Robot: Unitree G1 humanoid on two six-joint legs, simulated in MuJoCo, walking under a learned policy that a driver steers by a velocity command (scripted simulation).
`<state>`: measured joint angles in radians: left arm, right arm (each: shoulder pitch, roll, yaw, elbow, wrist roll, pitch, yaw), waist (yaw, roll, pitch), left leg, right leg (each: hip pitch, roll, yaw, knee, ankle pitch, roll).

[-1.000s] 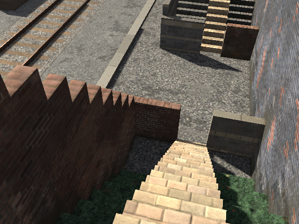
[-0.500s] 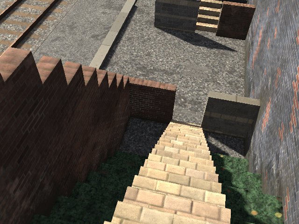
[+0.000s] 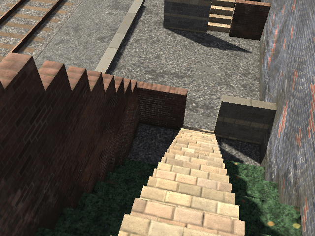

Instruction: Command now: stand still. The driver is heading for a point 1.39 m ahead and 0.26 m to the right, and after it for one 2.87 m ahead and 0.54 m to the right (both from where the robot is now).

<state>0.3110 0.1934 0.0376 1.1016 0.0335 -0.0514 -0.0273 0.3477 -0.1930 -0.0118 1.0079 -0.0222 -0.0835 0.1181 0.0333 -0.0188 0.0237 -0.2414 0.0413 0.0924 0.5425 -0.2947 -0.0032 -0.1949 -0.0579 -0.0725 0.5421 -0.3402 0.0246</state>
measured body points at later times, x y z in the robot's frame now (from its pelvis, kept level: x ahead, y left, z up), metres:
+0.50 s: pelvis +0.00 +0.00 +0.00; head +0.01 +0.00 +0.45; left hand -0.04 +0.21 -0.16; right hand -0.06 -0.22 -0.15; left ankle +0.00 +0.12 -0.73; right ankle -0.03 -0.13 -0.73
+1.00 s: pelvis +0.12 +0.04 -0.11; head +0.12 +0.06 +0.34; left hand -0.06 +0.20 -0.25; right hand +0.25 -0.17 -0.23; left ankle +0.28 +0.16 -0.80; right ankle -0.03 -0.13 -0.73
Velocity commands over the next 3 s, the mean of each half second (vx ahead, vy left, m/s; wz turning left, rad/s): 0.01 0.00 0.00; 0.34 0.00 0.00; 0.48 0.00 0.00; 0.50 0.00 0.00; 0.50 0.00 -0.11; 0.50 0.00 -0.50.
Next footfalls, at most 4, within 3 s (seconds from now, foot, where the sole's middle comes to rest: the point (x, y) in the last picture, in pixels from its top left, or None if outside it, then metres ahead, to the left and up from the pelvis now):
1.06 left None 0.28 0.18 -0.99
1.72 right None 0.47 -0.09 -1.20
2.26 left None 0.73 0.12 -1.42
2.86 right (199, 206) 1.05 -0.27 -1.66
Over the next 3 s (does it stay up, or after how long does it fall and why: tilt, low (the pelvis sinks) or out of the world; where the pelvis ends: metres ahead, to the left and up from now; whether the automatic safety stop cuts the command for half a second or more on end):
stays up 1.06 -0.14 -0.91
